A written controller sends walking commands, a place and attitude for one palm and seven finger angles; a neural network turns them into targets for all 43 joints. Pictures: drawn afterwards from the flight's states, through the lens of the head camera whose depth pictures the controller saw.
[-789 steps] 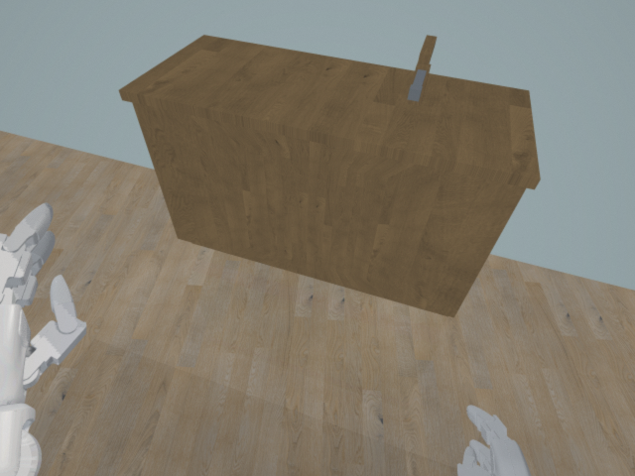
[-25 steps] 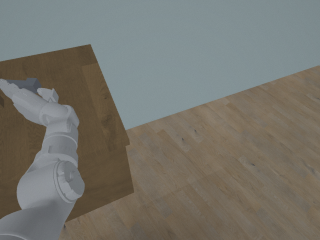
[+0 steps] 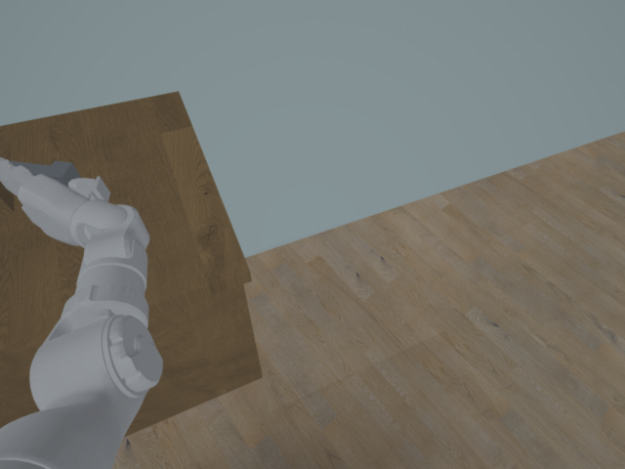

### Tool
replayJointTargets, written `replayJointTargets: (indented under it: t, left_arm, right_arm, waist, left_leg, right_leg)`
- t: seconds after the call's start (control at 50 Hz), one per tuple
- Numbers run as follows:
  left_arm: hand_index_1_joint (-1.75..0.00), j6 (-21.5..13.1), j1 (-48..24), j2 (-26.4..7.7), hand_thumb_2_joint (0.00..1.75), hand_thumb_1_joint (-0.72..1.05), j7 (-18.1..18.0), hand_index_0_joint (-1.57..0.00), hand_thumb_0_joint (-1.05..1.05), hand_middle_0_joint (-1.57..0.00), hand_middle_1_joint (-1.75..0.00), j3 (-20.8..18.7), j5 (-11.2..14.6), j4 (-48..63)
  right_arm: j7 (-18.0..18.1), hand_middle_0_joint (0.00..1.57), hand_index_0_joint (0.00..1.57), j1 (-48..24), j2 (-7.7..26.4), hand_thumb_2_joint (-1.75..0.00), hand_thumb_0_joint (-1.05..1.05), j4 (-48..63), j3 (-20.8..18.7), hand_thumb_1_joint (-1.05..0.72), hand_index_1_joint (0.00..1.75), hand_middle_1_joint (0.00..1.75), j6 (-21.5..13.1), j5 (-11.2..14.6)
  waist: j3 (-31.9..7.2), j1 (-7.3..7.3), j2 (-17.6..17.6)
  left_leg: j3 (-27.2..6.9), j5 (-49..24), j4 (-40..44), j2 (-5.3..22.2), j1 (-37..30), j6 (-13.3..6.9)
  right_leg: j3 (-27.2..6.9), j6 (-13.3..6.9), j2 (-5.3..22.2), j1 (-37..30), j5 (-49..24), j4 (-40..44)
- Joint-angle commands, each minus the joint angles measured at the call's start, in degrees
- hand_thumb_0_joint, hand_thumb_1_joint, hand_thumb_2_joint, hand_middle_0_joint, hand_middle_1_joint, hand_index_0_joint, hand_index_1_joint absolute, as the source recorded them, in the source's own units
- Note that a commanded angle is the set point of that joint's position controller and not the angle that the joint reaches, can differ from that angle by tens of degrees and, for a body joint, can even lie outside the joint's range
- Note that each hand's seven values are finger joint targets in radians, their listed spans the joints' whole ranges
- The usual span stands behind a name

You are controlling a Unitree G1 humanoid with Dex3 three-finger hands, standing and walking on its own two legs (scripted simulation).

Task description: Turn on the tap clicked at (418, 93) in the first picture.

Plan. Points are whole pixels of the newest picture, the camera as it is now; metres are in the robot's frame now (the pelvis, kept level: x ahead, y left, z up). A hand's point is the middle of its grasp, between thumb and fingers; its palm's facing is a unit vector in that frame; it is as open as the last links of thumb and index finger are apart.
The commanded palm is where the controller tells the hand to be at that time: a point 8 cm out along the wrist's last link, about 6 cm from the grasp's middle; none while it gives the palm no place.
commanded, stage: lift the hand up off the lever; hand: left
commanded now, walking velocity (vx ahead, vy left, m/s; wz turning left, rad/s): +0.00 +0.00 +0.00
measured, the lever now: (63, 176) +0.51 +0.30 +0.08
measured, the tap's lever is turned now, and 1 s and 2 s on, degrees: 60 57 57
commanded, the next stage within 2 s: draw the hand back beside the body in 1.04 s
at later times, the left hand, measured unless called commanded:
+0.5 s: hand (83, 178) +0.47 +0.25 +0.11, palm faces +0.84 -0.53 -0.09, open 8.7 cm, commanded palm +0.42 +0.27 +0.14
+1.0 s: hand (64, 163) +0.47 +0.26 +0.14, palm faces +0.84 -0.54 -0.08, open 7.8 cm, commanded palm +0.41 +0.27 +0.15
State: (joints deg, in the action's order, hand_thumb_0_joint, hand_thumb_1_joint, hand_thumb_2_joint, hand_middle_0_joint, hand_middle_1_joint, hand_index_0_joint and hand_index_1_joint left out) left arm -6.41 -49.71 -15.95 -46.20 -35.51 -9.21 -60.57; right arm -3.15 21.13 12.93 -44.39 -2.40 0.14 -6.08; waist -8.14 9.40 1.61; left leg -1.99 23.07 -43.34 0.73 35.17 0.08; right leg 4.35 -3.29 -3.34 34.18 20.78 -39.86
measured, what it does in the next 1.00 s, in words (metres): stands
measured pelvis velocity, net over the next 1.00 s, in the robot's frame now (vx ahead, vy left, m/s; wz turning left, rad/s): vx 0.00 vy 0.00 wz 0.03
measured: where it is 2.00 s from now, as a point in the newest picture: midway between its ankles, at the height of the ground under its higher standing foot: outside the picture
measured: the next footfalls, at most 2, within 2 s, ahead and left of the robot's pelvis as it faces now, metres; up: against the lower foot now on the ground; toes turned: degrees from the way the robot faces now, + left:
none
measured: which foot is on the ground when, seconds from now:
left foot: down 0.00-1.00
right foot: down 0.00-1.00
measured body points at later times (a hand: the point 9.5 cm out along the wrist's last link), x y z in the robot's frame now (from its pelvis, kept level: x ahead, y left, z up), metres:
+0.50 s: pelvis +0.00 +0.00 +0.01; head +0.05 +0.00 +0.45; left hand +0.43 +0.28 +0.12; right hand +0.02 -0.26 -0.12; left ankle -0.03 +0.12 -0.71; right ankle -0.02 -0.08 -0.71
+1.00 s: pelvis +0.00 +0.00 +0.01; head +0.05 +0.00 +0.46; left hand +0.42 +0.28 +0.15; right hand +0.05 -0.26 -0.12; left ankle -0.03 +0.12 -0.71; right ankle -0.02 -0.08 -0.71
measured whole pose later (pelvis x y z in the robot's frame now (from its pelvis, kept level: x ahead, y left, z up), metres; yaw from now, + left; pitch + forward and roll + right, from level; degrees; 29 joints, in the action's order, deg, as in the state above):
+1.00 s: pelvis +0.00 +0.00 +0.01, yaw +2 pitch +11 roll -1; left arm 0.1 -48.7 -13.0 -44.9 -28.7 -5.2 -52.6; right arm -1.9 18.4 13.7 -45.1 -2.7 -0.1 -4.3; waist -6.6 5.2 2.0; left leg -2.9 20.3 -36.6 -0.4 27.2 0.1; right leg 5.1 -3.2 -2.3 26.1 19.0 -34.0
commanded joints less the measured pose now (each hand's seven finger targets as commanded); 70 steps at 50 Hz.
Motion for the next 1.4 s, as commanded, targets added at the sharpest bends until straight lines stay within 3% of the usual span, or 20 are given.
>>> replayJointTargets:
  t: [0.0, 0.06, 0.1, 0.22, 0.24, 0.42, 0.54, 0.6, 0.72, 1.0, 1.08, 1.12, 1.14, 1.2, 1.26, 1.28, 1.3, 1.32, 1.34, 1.38]
  left_arm:
    - [-0.15, -5.2, -31.3, -20.7, 0.9, 0.9, -1.3, -0.15, 0.0, -0.15, -0.15, 2.5, -3.3, 17.5]
    - [-0.15, -4.7, -31.9, -20.6, 0.9, 0.9, -1.3, -0.15, 0.0, -0.15, -0.15, 2.9, -3.3, 16.0]
    - [-0.15, -4.8, -31.5, -20.3, 0.9, 0.9, -1.0, -0.15, 0.0, -0.15, -0.15, 2.9, -2.9, 18.4]
    - [-0.15, -3.4, -29.0, -21.8, 0.9, 0.9, -0.6, -0.15, 0.0, -0.15, -0.15, 1.5, -2.3, 18.0]
    - [-0.15, -3.6, -29.8, -19.8, 0.9, 0.9, -0.5, -0.15, 0.0, -0.15, -0.15, 3.2, -2.2, 20.1]
    - [-0.15, -2.2, -30.0, -20.4, 0.9, 0.9, -0.2, -0.15, 0.0, -0.15, -0.15, 2.9, -1.8, 21.2]
    - [-0.15, -1.5, -31.0, -15.9, 0.9, 0.9, 0.0, -0.15, 0.0, -0.15, -0.15, 6.6, -1.9, 22.1]
    - [-0.15, 0.4, -25.1, -15.6, 0.9, 0.9, 0.6, -0.15, 0.0, -0.15, -0.15, 5.5, -0.4, 17.9]
    - [-0.15, 3.9, -25.5, -8.9, 0.9, 0.9, 2.3, -0.15, 0.0, -0.15, -0.15, 9.9, 2.8, 15.3]
    - [-0.15, 3.2, -26.4, -11.3, 0.9, 0.9, 1.2, -0.15, 0.0, -0.15, -0.15, 8.1, 1.7, 21.9]
    - [-0.15, 4.0, -28.3, -9.0, 0.9, 0.9, 1.4, -0.15, 0.0, -0.15, -0.15, 10.3, 1.3, 19.7]
    - [-0.15, 3.5, -29.3, -10.7, 0.9, 0.9, 1.3, -0.15, 0.0, -0.15, -0.15, 9.2, 1.2, 22.0]
    - [-0.15, 3.6, -23.3, -7.4, 0.9, 0.9, 9.7, -0.15, 0.0, -0.15, -0.15, 19.3, -1.2, 26.0]
    - [-0.16, 3.6, -11.3, -10.7, 0.9, 0.9, 20.6, -0.15, 0.0, -0.15, -0.16, 16.7, 3.6, 32.1]
    - [-0.17, 2.9, 3.0, -11.7, 0.9, 0.9, 32.0, -0.16, 0.0, -0.16, -0.17, 14.9, 11.2, 37.9]
    - [-0.17, 3.4, 6.3, -13.8, 0.9, 0.9, 33.5, -0.16, 0.0, -0.16, -0.17, 11.8, 13.6, 39.3]
    - [-0.18, 3.9, 9.7, -16.7, 0.9, 0.9, 33.5, -0.16, 0.0, -0.16, -0.18, 8.2, 15.0, 41.5]
    - [-0.18, 4.6, 10.9, -16.1, 0.9, 0.9, 32.9, -0.16, 0.0, -0.16, -0.18, 8.0, 15.5, 45.1]
    - [-0.18, 3.5, 16.1, -24.9, 0.9, 0.9, 35.3, -0.16, 0.0, -0.16, -0.18, 10.1, 12.1, 41.5]
    - [-0.19, 1.5, 15.7, -24.2, 0.9, 0.9, 37.4, -0.16, 0.0, -0.16, -0.19, 10.6, 13.2, 49.0]
  right_arm:
    - [0.6, 0.2, 0.2, 5.3, 9.3, -0.9, 0.0, 3.0, -2.9, -0.9, 0.3, 0.3, -1.8, 0.1]
    - [0.6, 0.2, 0.2, 5.5, 9.4, -0.9, 0.0, 2.8, -2.8, -0.9, 0.3, 0.3, -2.1, 0.1]
    - [0.6, 0.2, 0.2, 5.4, 9.3, -0.9, 0.0, 3.0, -2.9, -0.9, 0.3, 0.3, -2.1, 0.1]
    - [0.9, 0.2, 0.2, 5.3, 9.4, -0.9, 0.0, 3.5, -2.9, -0.9, 0.3, 0.3, -2.0, 0.6]
    - [0.9, 0.2, 0.2, 4.9, 9.2, -0.9, 0.0, 3.6, -2.8, -0.9, 0.3, 0.3, -2.1, 0.6]
    - [1.4, 0.2, 0.2, 3.8, 9.3, -0.9, 0.0, 3.3, -2.9, -0.9, 0.3, 0.3, -2.6, 0.9]
    - [1.3, 0.2, 0.2, 2.9, 8.8, -0.9, 0.0, 2.9, -2.8, -0.9, 0.3, 0.3, -3.0, 0.8]
    - [1.3, 0.2, 0.2, 3.3, 9.2, -0.9, 0.0, 3.1, -2.9, -0.9, 0.3, 0.3, -2.6, 1.0]
    - [1.3, 0.2, 0.2, 2.5, 9.5, -0.9, 0.0, 3.3, -2.3, -0.9, 0.3, 0.3, -2.1, 2.2]
    - [1.8, 0.2, 0.2, 0.9, 8.9, -0.9, 0.0, 3.2, -2.7, -0.9, 0.3, 0.3, -1.4, 1.7]
    - [1.8, 0.2, 0.2, 0.7, 8.8, -0.9, 0.0, 3.2, -2.5, -0.9, 0.3, 0.3, -1.3, 1.8]
    - [1.9, 0.2, 0.2, 0.6, 8.7, -0.9, 0.0, 3.3, -2.5, -0.9, 0.3, 0.3, -1.3, 1.8]
    - [2.7, 0.2, 0.2, 1.4, 9.4, -0.9, 0.0, 4.2, -3.1, -0.9, 0.3, 0.3, -0.2, 2.5]
    - [4.6, 0.2, 0.2, 1.6, 9.1, -0.9, 0.0, 7.5, -2.8, -0.9, 0.3, 0.3, 1.0, 4.8]
    - [6.1, 0.2, 0.2, -1.1, 8.9, -0.9, 0.0, 10.3, -1.9, -0.9, 0.3, 0.3, 1.7, 7.0]
    - [6.6, 0.2, 0.2, -2.3, 8.8, -0.9, 0.0, 11.2, -1.5, -0.9, 0.3, 0.3, 1.8, 7.6]
    - [7.0, 0.2, 0.2, -3.6, 8.5, -0.9, 0.0, 11.8, -1.1, -0.9, 0.3, 0.3, 2.0, 8.0]
    - [7.1, 0.2, 0.2, -5.1, 7.9, -0.9, 0.0, 12.9, -0.8, -0.9, 0.3, 0.3, 1.8, 8.3]
    - [6.2, 0.2, 0.2, -3.7, 8.6, -0.9, 0.0, 11.5, -0.9, -0.9, 0.3, 0.3, 1.0, 7.8]
    - [5.9, 0.2, 0.2, -6.3, 8.5, -0.9, 0.0, 13.4, -1.1, -0.9, 0.3, 0.3, -0.2, 8.2]
  waist:
    - [-21.7, -1.74, 5.4]
    - [-21.4, -1.19, 3.9]
    - [-23.6, -1.97, 5.9]
    - [-22.5, -2.62, 3.5]
    - [-23.3, -2.41, 4.8]
    - [-20.0, -2.33, 3.4]
    - [-20.4, -2.06, 5.4]
    - [-19.3, -3.18, 2.1]
    - [-14.7, -2.56, -0.6]
    - [-18.2, -3.98, 0.9]
    - [-16.0, -3.04, -0.2]
    - [-18.3, -3.45, 2.8]
    - [-20.5, -2.48, 2.5]
    - [-21.7, -6.47, 0.8]
    - [-15.5, -8.62, -4.4]
    - [-14.1, -9.91, -5.0]
    - [-13.5, -11.85, -2.2]
    - [-12.4, -11.99, -1.7]
    - [-9.0, -10.09, -0.7]
    - [-8.3, -10.25, 0.4]
  left_leg:
    - [0.2, -23.5, 3.3, -0.6, -8.8, -1.4]
    - [0.3, -23.0, 3.2, -0.7, -8.5, -1.5]
    - [0.5, -24.8, 3.3, -0.7, -10.2, -1.3]
    - [1.0, -24.2, 4.3, -0.8, -8.9, -1.6]
    - [1.1, -25.2, 4.2, -0.9, -10.2, -1.6]
    - [1.0, -23.2, 5.7, -0.9, -10.4, -1.7]
    - [0.6, -25.2, 5.9, -0.8, -13.4, -1.2]
    - [0.8, -25.0, 6.6, -1.0, -11.8, -1.1]
    - [0.6, -23.3, 8.9, -1.2, -13.0, -1.2]
    - [0.4, -27.2, 8.5, -1.3, -15.1, -0.8]
    - [0.4, -26.5, 8.6, -1.3, -14.8, -0.9]
    - [0.2, -28.1, 8.4, -1.2, -16.3, -0.6]
    - [1.0, -31.7, 8.0, -0.5, -20.5, -0.7]
    - [1.3, -36.8, 9.7, -0.4, -22.4, -1.2]
    - [2.3, -33.7, 12.7, -0.3, -20.2, -1.5]
    - [2.7, -31.2, 13.7, -0.5, -19.0, -1.6]
    - [2.7, -30.2, 14.7, -0.7, -18.6, -1.5]
    - [3.1, -29.2, 15.4, -0.8, -18.8, -1.6]
    - [2.6, -26.7, 17.6, -0.3, -19.7, -1.7]
    - [2.9, -27.0, 18.9, -0.5, -22.3, -2.0]
  right_leg:
    - [-2.3, 3.0, 2.1, -15.4, -24.7, 3.2]
    - [-2.3, 3.3, 2.2, -15.3, -24.8, 3.5]
    - [-2.5, 3.1, 2.2, -16.5, -26.4, 3.4]
    - [-2.7, 3.4, 2.5, -19.3, -28.2, 4.1]
    - [-2.8, 3.4, 2.5, -19.2, -29.1, 4.2]
    - [-2.5, 3.3, 2.5, -19.4, -27.0, 5.5]
    - [-1.9, 2.8, 2.2, -17.6, -25.9, 5.5]
    - [-1.8, 3.0, 2.4, -20.1, -27.4, 6.1]
    - [-1.2, 3.0, 2.3, -18.7, -25.1, 8.5]
    - [-1.3, 2.7, 2.6, -21.1, -28.0, 7.8]
    - [-1.0, 2.8, 2.6, -19.2, -26.8, 8.0]
    - [-1.2, 2.5, 2.5, -19.5, -27.0, 7.6]
    - [-2.8, 1.9, 2.1, -20.5, -31.1, 6.4]
    - [-3.3, 1.6, 1.8, -27.4, -37.9, 8.1]
    - [-3.8, 2.2, 2.0, -32.3, -43.0, 10.3]
    - [-4.1, 2.6, 2.5, -34.1, -43.9, 11.0]
    - [-4.3, 2.4, 2.7, -36.0, -42.3, 11.2]
    - [-4.4, 2.7, 2.9, -35.8, -41.4, 11.7]
    - [-5.5, 3.0, 5.1, -36.8, -41.3, 12.5]
    - [-5.7, 3.0, 4.8, -37.1, -40.0, 14.1]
